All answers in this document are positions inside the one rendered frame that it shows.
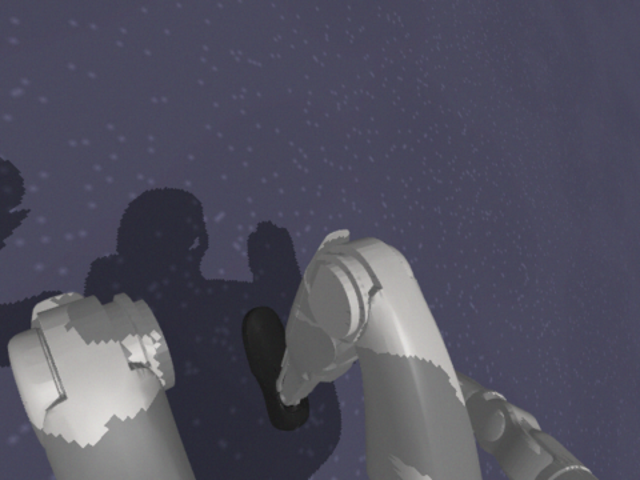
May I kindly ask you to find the right robot arm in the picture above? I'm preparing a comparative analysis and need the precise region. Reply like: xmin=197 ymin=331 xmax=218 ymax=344
xmin=465 ymin=389 xmax=598 ymax=480

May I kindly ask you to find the right robot foot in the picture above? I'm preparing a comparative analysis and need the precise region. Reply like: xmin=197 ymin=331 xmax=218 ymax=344
xmin=242 ymin=306 xmax=309 ymax=431

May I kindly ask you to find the right robot hand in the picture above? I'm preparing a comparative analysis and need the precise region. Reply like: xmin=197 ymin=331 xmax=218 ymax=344
xmin=455 ymin=370 xmax=486 ymax=403

